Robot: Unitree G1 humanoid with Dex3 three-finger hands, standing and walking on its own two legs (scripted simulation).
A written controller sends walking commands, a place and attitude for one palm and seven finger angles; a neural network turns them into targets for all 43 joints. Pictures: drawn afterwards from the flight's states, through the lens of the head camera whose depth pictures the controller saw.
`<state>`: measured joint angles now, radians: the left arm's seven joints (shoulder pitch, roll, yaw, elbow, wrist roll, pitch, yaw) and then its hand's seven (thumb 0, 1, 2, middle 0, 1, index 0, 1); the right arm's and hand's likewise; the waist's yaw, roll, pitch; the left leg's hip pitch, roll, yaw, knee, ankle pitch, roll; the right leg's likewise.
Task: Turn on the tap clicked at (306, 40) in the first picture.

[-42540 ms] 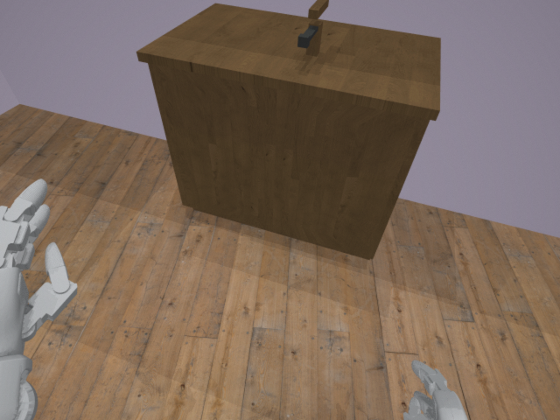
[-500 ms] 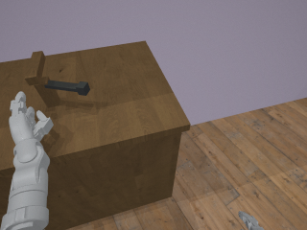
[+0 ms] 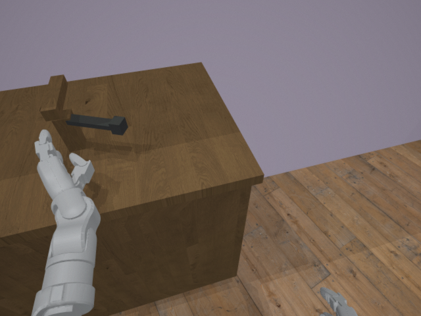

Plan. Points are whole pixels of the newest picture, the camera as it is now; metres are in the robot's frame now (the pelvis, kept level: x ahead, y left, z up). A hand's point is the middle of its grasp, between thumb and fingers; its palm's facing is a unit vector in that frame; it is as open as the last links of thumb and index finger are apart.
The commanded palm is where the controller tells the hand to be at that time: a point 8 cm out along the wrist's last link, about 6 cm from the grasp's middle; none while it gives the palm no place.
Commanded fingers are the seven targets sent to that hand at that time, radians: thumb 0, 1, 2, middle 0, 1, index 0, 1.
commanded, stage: push the lever round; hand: left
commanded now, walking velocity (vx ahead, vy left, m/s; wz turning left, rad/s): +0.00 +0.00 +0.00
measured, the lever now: (118, 125) +0.46 +0.23 +0.13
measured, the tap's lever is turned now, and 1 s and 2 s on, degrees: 63 63 86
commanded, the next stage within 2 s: none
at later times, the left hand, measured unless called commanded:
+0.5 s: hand (113, 155) +0.38 +0.22 +0.12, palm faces +0.72 -0.69 -0.06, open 7.8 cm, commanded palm +0.33 +0.24 +0.12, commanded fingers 0.00 0.90 0.90 -0.15 -0.15 -0.15 -0.15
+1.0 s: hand (129, 146) +0.41 +0.19 +0.12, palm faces +0.79 -0.61 -0.07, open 7.8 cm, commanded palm +0.37 +0.21 +0.12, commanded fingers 0.00 0.90 0.90 -0.15 -0.15 -0.15 -0.15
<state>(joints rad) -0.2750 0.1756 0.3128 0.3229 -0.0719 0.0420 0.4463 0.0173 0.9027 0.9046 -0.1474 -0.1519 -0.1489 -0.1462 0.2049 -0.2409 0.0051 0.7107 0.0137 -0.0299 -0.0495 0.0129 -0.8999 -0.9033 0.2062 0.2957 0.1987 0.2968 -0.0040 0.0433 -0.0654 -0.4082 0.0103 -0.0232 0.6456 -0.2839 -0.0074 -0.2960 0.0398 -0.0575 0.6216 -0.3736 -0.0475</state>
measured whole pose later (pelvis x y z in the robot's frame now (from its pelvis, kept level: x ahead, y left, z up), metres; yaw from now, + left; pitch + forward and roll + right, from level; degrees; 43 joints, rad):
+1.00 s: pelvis -0.01 -0.01 -0.01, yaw +1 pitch +6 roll +0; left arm -0.61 0.04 0.32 0.62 0.05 0.09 0.82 0.02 0.90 0.90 -0.15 -0.15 -0.15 -0.15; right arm 0.21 -0.22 -0.03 0.77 -0.05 0.02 0.02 0.01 -0.90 -0.90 0.20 0.30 0.20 0.30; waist -0.04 0.05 -0.10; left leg -0.51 0.01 -0.05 0.69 -0.28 -0.03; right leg -0.39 0.05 -0.08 0.68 -0.39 -0.07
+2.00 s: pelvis -0.01 -0.02 -0.01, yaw +1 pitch +10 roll +0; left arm -0.89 0.10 0.45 0.93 0.13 0.02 0.93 0.02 0.90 0.90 -0.15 -0.15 -0.05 -0.12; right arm 0.28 -0.23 -0.04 0.80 -0.09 0.01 0.04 0.01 -0.90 -0.90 0.20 0.30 0.20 0.30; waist -0.10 0.04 -0.13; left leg -0.63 0.02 -0.06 0.74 -0.29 -0.03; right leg -0.52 0.05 -0.10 0.74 -0.41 -0.08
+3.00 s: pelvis -0.02 -0.04 -0.02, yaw +0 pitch +10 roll +0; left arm -0.94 0.19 0.58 0.99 0.14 0.03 0.90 0.02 0.90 0.90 -0.15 -0.15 -0.05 -0.12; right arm 0.30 -0.22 -0.02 0.80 -0.10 -0.04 0.02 0.01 -0.90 -0.90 0.21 0.30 0.20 0.30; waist -0.13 0.05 -0.12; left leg -0.65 0.05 -0.06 0.73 -0.27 -0.02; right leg -0.54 0.08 -0.10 0.74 -0.38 -0.10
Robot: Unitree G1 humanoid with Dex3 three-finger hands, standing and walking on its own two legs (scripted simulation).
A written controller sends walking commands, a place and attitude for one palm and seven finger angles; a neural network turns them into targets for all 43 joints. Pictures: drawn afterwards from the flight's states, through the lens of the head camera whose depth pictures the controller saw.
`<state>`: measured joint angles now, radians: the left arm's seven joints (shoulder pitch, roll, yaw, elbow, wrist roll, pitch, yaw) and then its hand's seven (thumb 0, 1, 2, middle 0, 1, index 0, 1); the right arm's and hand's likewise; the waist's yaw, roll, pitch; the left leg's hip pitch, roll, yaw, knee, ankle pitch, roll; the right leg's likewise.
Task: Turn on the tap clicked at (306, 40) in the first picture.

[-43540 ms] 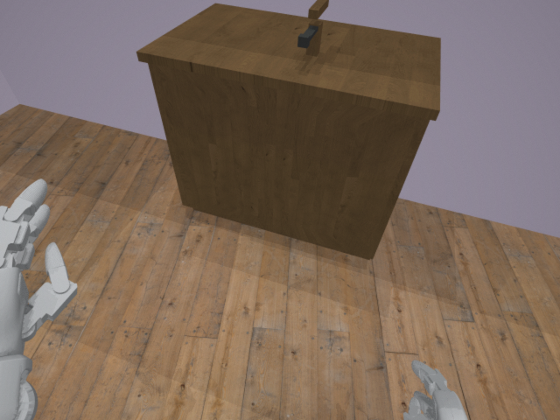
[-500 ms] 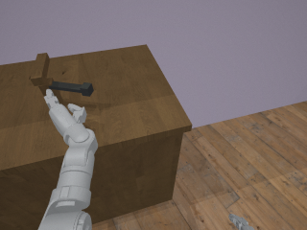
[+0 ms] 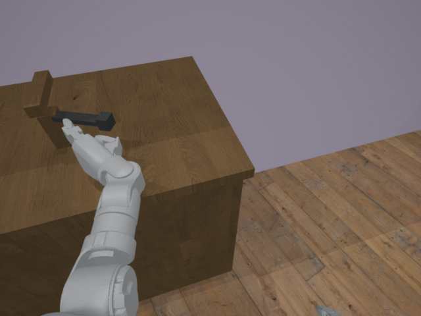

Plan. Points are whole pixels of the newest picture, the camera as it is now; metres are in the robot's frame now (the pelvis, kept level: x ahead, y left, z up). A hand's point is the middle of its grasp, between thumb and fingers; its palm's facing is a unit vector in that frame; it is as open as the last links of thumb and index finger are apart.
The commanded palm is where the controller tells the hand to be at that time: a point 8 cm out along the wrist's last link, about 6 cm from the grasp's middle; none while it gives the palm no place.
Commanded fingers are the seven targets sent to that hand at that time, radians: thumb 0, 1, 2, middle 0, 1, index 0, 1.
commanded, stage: push the lever round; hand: left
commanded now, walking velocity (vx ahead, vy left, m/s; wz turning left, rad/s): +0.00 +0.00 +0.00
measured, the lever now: (105, 121) +0.47 +0.23 +0.14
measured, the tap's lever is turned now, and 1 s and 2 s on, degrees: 63 86 86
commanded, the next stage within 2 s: lift the hand up off the lever in 1.14 s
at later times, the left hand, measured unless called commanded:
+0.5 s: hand (125, 133) +0.45 +0.19 +0.12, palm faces +0.82 -0.56 -0.11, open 8.1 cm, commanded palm +0.40 +0.20 +0.12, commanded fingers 0.00 0.90 0.90 -0.15 -0.15 -0.15 -0.15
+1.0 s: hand (128, 128) +0.47 +0.18 +0.12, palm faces +0.82 -0.56 -0.10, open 8.2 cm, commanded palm +0.43 +0.21 +0.12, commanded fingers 0.00 0.90 0.90 -0.15 -0.15 -0.15 -0.15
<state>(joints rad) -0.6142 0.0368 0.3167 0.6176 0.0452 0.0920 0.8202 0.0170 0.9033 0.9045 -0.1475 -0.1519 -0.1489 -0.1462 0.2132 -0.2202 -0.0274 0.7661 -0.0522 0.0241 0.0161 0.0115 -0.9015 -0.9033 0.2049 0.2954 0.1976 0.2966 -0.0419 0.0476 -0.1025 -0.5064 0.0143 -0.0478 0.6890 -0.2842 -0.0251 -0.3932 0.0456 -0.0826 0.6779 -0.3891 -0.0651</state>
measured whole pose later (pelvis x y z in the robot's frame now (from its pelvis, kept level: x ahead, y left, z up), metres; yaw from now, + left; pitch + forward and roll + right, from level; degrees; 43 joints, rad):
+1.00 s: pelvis +0.00 -0.01 -0.01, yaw +0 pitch +10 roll +0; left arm -0.89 0.10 0.45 0.93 0.13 0.02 0.93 0.02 0.90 0.90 -0.15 -0.15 -0.05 -0.12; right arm 0.28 -0.23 -0.04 0.80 -0.09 0.01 0.04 0.01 -0.90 -0.90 0.20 0.30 0.20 0.30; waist -0.10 0.04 -0.13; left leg -0.63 0.02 -0.06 0.74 -0.29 -0.03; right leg -0.52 0.05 -0.10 0.74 -0.41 -0.08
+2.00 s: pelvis -0.02 -0.02 -0.01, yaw -1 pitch +10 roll +0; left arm -0.94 0.19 0.58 0.99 0.14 0.03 0.90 0.02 0.90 0.90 -0.15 -0.15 -0.05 -0.12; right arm 0.30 -0.22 -0.02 0.80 -0.10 -0.04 0.02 0.01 -0.90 -0.90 0.21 0.30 0.20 0.30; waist -0.13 0.05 -0.12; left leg -0.65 0.05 -0.06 0.73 -0.27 -0.02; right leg -0.54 0.08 -0.10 0.74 -0.38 -0.10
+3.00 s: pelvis +0.02 +0.00 +0.01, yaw +0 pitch +5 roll +0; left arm -0.75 0.03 0.40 0.54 0.04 0.33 0.83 0.02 0.91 0.90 -0.19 -0.17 -0.15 -0.15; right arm 0.19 -0.20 -0.03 0.79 -0.07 -0.02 0.03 0.01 -0.90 -0.90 0.21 0.30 0.20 0.30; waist -0.01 0.04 -0.10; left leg -0.41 0.01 -0.04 0.61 -0.28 -0.02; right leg -0.30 0.04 -0.07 0.59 -0.38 -0.06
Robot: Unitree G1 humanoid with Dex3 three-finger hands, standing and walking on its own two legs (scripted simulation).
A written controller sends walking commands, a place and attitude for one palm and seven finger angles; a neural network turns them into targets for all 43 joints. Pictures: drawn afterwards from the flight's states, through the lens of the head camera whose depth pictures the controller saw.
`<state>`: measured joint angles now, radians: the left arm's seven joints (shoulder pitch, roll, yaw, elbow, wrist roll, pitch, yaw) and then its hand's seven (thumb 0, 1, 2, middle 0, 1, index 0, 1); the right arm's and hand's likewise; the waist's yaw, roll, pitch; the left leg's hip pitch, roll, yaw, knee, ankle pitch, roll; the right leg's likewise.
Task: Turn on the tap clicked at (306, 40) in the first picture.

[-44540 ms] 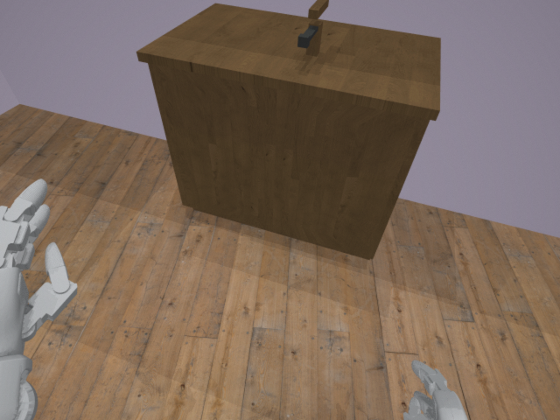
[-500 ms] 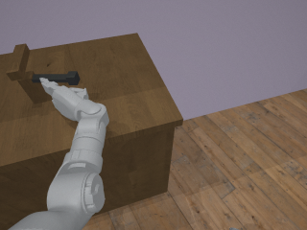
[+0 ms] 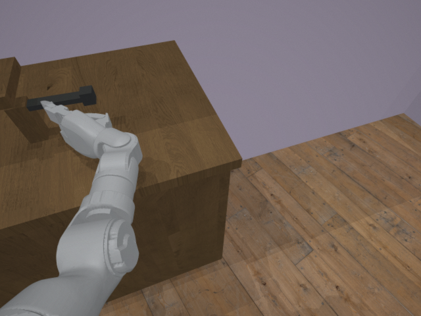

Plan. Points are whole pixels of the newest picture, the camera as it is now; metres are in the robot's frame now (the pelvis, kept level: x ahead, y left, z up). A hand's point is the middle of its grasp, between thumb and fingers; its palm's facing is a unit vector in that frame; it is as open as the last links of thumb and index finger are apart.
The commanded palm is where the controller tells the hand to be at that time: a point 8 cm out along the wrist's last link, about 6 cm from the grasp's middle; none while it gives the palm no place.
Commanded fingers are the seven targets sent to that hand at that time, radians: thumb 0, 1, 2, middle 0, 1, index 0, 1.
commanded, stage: push the lever round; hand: left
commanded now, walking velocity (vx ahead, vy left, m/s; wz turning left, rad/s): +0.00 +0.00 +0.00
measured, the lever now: (87, 95) +0.53 +0.24 +0.15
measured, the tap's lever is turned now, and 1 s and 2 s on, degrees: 86 86 78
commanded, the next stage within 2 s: lift the hand up off the lever in 0.14 s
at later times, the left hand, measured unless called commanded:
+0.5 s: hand (109, 116) +0.48 +0.19 +0.13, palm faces +0.83 -0.55 -0.11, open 8.5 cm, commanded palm +0.44 +0.22 +0.14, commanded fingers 0.00 0.90 0.90 -0.15 -0.15 -0.15 -0.15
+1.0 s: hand (105, 114) +0.47 +0.19 +0.14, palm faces +0.84 -0.54 -0.07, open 8.2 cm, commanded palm +0.43 +0.22 +0.16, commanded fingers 0.00 0.90 0.90 -0.15 -0.15 -0.15 -0.15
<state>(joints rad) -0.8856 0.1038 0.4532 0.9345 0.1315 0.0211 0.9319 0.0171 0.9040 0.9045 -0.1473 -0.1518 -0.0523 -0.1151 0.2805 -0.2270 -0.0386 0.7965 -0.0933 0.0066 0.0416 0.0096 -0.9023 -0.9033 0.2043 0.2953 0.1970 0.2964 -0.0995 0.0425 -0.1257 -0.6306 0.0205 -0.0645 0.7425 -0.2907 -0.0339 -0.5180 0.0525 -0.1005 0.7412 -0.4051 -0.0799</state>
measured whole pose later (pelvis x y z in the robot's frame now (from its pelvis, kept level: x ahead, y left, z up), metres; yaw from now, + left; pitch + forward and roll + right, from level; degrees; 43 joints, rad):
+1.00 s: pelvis -0.01 -0.01 +0.00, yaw -1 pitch +10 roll +0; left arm -0.94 0.19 0.58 0.99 0.14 0.03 0.90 0.02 0.90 0.90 -0.15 -0.15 -0.05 -0.12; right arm 0.30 -0.22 -0.02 0.80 -0.10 -0.04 0.02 0.01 -0.90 -0.90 0.21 0.30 0.20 0.30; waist -0.13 0.05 -0.12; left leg -0.65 0.05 -0.06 0.73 -0.27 -0.02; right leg -0.54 0.08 -0.10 0.74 -0.38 -0.10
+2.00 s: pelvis +0.03 +0.01 +0.02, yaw -1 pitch +5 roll +0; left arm -0.75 0.03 0.40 0.54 0.04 0.33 0.83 0.02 0.91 0.90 -0.19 -0.17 -0.15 -0.15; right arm 0.19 -0.20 -0.03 0.79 -0.07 -0.02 0.03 0.01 -0.90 -0.90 0.21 0.30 0.20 0.30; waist -0.01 0.04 -0.10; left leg -0.41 0.01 -0.04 0.61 -0.28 -0.02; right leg -0.30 0.04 -0.07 0.59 -0.38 -0.06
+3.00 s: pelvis +0.03 +0.01 +0.03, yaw -4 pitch -1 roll +1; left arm -0.42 0.19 0.26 0.27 -0.11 0.27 0.27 0.02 0.90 0.90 -0.16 -0.17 -0.16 -0.16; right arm 0.23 -0.23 0.00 0.71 0.03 0.06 -0.06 0.01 -0.90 -0.90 0.21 0.30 0.20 0.30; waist -0.01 0.05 -0.06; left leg -0.20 0.03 0.03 0.44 -0.22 -0.02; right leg -0.13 0.06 0.00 0.45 -0.30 -0.06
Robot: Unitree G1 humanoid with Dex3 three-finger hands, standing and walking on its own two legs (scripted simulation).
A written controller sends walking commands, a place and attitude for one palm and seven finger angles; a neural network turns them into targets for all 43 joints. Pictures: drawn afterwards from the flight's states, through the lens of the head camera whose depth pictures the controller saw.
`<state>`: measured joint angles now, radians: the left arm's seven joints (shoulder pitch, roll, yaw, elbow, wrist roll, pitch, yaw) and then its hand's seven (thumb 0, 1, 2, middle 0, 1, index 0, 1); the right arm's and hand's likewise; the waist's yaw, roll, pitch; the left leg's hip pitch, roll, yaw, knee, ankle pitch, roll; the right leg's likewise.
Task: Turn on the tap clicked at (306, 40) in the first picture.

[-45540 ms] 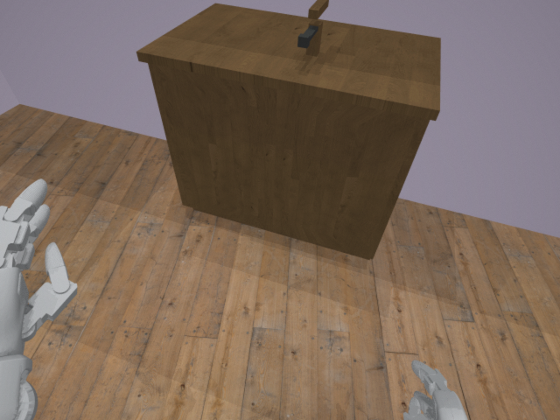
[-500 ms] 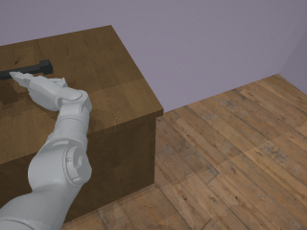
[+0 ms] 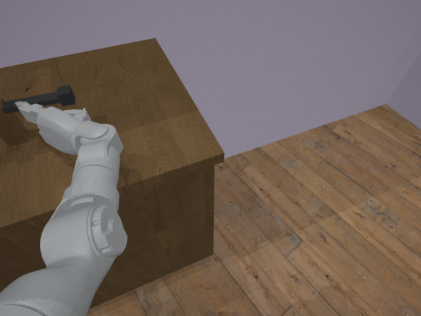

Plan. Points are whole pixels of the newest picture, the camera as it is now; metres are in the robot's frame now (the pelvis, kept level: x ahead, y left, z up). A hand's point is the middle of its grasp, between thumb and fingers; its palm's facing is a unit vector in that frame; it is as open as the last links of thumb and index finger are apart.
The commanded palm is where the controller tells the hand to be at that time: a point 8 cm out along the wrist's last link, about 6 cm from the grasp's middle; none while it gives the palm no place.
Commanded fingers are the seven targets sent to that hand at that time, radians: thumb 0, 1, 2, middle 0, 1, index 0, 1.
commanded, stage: lift the hand up off the lever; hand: left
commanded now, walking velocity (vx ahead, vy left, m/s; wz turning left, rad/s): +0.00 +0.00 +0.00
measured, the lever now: (66, 95) +0.54 +0.26 +0.15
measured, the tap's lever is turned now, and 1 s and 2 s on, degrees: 86 78 77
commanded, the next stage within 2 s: draw the hand back beside the body in 1.64 s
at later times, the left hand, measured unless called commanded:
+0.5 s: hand (70, 100) +0.49 +0.23 +0.17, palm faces +0.81 -0.58 -0.06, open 7.8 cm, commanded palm +0.43 +0.24 +0.18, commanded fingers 0.00 0.90 0.90 -0.15 -0.15 -0.15 -0.15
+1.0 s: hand (64, 104) +0.47 +0.23 +0.18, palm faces +0.80 -0.59 -0.06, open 7.8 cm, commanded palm +0.42 +0.24 +0.20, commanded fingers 0.00 0.90 0.90 -0.15 -0.15 -0.15 -0.15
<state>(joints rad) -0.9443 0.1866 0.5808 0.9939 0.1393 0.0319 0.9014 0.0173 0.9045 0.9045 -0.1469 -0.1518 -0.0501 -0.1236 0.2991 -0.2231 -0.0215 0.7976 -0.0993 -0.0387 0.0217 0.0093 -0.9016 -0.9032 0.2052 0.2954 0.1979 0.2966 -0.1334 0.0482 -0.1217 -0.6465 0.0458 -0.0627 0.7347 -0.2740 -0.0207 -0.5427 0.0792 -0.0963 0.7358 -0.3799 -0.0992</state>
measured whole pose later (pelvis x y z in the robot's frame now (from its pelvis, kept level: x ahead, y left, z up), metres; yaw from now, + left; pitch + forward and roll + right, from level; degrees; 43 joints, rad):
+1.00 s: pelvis +0.04 +0.03 +0.02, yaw +0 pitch +5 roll +0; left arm -0.75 0.03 0.40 0.54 0.04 0.33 0.83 0.02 0.91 0.90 -0.19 -0.17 -0.15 -0.15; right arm 0.19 -0.20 -0.03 0.79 -0.07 -0.02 0.03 0.01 -0.90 -0.90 0.21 0.30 0.20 0.30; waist -0.01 0.04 -0.10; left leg -0.41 0.01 -0.04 0.61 -0.28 -0.02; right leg -0.30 0.04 -0.07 0.59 -0.38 -0.06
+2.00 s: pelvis +0.04 +0.02 +0.03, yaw -3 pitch -1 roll +1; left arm -0.42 0.19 0.26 0.27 -0.11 0.27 0.27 0.02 0.90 0.90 -0.16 -0.17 -0.16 -0.16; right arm 0.23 -0.23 0.00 0.71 0.03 0.06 -0.06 0.01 -0.90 -0.90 0.21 0.30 0.20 0.30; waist -0.01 0.05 -0.06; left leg -0.20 0.03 0.03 0.44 -0.22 -0.02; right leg -0.13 0.06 0.00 0.45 -0.30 -0.06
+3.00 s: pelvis +0.03 +0.04 +0.03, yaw -2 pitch -5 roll +0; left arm 0.45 0.33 0.26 -0.37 -0.09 -0.11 0.10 0.02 0.90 0.90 -0.20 -0.30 -0.20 -0.29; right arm 0.19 -0.23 -0.01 0.65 0.00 -0.08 -0.05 0.02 -0.90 -0.90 0.20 0.30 0.20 0.30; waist 0.06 0.07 0.02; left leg -0.13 0.02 0.01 0.42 -0.21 0.00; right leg -0.01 0.05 -0.02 0.36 -0.26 -0.04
